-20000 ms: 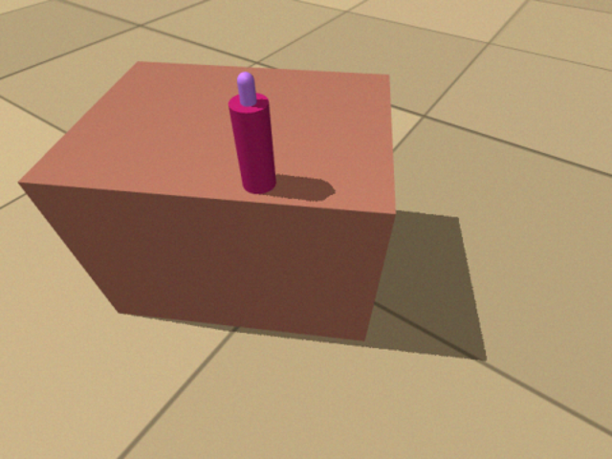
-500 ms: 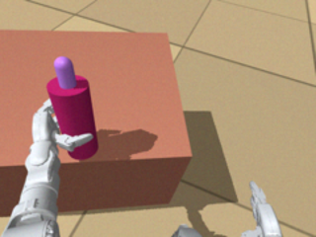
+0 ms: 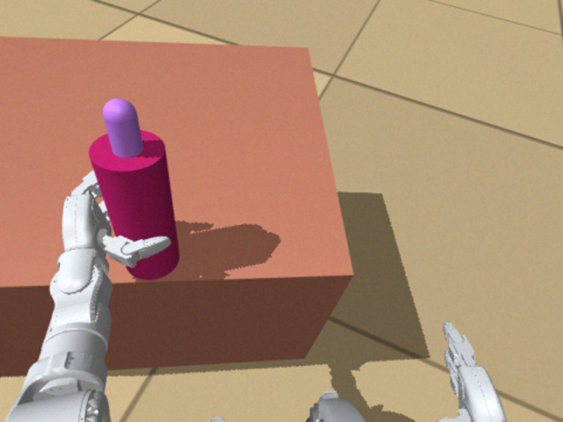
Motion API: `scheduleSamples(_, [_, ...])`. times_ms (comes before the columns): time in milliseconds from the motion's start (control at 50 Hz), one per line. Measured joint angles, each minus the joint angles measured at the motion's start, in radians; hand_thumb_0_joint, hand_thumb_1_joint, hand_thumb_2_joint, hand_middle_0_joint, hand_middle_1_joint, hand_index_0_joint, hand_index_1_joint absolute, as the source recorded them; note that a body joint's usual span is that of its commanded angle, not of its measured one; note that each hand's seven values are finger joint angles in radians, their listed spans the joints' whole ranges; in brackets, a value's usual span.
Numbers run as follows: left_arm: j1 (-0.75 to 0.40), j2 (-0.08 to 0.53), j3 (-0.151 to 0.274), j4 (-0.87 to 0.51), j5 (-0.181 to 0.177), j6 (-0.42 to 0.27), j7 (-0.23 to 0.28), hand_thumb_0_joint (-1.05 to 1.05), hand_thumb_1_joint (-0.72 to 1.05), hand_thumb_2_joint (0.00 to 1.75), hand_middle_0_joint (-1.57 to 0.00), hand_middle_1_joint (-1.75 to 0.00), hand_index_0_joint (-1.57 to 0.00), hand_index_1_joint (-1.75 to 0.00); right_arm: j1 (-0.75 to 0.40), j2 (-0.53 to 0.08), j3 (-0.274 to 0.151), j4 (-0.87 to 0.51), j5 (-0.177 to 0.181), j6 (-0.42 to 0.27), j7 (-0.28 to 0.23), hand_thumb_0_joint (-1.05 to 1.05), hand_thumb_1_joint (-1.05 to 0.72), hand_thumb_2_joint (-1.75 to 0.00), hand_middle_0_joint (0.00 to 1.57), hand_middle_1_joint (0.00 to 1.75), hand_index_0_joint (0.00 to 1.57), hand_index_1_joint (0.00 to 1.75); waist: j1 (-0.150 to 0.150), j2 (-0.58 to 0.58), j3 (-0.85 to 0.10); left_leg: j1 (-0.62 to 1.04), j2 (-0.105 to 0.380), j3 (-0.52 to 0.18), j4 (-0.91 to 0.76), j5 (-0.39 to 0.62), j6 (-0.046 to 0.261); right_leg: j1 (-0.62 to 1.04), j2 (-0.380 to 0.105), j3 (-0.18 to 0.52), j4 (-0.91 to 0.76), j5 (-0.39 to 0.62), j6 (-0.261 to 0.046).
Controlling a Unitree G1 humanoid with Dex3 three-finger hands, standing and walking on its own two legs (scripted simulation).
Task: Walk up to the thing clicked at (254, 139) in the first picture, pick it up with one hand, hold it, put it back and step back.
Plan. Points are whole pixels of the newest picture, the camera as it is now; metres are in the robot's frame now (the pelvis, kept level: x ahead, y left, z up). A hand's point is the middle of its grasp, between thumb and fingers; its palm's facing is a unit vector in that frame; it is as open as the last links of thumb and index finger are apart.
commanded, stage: open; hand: left
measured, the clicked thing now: (138, 196) +0.42 +0.18 +0.08
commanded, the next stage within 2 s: withdraw in 0.44 s
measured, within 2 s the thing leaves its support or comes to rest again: rests again in 0.84 s
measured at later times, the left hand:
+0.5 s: hand (128, 204) +0.43 +0.20 +0.06, palm faces +0.14 -0.99 +0.01, open 14.1 cm
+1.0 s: hand (38, 164) +0.43 +0.28 +0.14, palm faces +0.19 -0.98 -0.02, open 17.6 cm
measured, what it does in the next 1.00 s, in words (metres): stands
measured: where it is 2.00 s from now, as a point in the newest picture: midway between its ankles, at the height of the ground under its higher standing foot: outside the picture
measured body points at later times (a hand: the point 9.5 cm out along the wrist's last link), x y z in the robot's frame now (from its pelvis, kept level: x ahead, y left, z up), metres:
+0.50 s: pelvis -0.01 +0.00 +0.00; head +0.08 +0.01 +0.44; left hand +0.42 +0.25 +0.06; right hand +0.14 -0.26 -0.03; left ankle -0.01 +0.12 -0.68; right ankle +0.06 -0.15 -0.68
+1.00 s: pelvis +0.00 +0.00 +0.01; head +0.05 +0.01 +0.46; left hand +0.42 +0.33 +0.14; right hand +0.15 -0.27 -0.03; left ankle -0.01 +0.12 -0.68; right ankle +0.06 -0.15 -0.68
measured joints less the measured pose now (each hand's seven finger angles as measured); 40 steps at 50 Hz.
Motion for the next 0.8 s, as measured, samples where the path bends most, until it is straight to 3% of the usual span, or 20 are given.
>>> scheduleSamples(180, [-0.013,0.004,-0.007,-0.026,-0.004,0.004,0.010,-0.03,-0.60,0.75,-0.80,-0.96,-0.77,-0.90,0.011,0.002,0.002,-0.029,-0.001,0.014,0.003,-0.01,0.51,-0.05,0.06,0.05,0.05,0.05,0.003,0.000,0.013,-0.015,-0.002,-0.002,0.016,-0.002,0.001,-0.013,-0.002,-0.001,0.014,-0.001,0.001])
scheduleSamples(320, [-0.045,0.003,0.008,-0.003,-0.006,-0.001,0.009,-0.02,-0.60,0.55,-0.74,-0.76,-0.74,-0.74,0.021,-0.005,-0.001,-0.033,0.000,0.028,0.005,-0.01,0.51,-0.05,0.06,0.05,0.06,0.05,0.000,0.007,-0.005,-0.015,-0.001,0.003,0.017,-0.004,0.001,-0.017,0.000,0.004,0.019,-0.003,0.000])
scheduleSamples(540, [-0.049,0.015,0.042,0.012,-0.013,0.001,-0.012,-0.01,-0.61,0.35,-0.56,-0.51,-0.57,-0.50,0.037,-0.009,-0.002,-0.065,0.003,0.047,0.008,-0.01,0.52,-0.05,0.06,0.05,0.06,0.05,0.001,0.004,0.000,-0.021,0.000,0.008,0.014,0.002,-0.002,-0.029,0.001,0.009,0.025,0.000,-0.003])
scheduleSamples(680, [-0.042,0.030,0.050,0.010,-0.006,0.013,-0.030,-0.01,-0.61,0.22,-0.35,-0.32,-0.37,-0.31,0.027,-0.018,-0.003,-0.077,0.006,0.047,-0.002,-0.01,0.53,-0.05,0.06,0.05,0.06,0.05,-0.004,0.000,0.001,-0.018,0.001,0.004,0.017,0.002,-0.005,-0.026,0.001,0.005,0.028,-0.001,-0.005])
scheduleSamples(800, [-0.032,0.068,0.109,-0.034,-0.010,0.047,-0.045,-0.02,-0.61,0.14,-0.19,-0.18,-0.21,-0.17,0.035,-0.024,-0.012,-0.067,0.016,0.050,-0.014,-0.01,0.53,-0.05,0.06,0.05,0.06,0.05,-0.007,-0.008,0.005,0.025,0.004,0.004,-0.008,0.007,-0.007,0.016,0.005,0.004,0.004,0.003,-0.007])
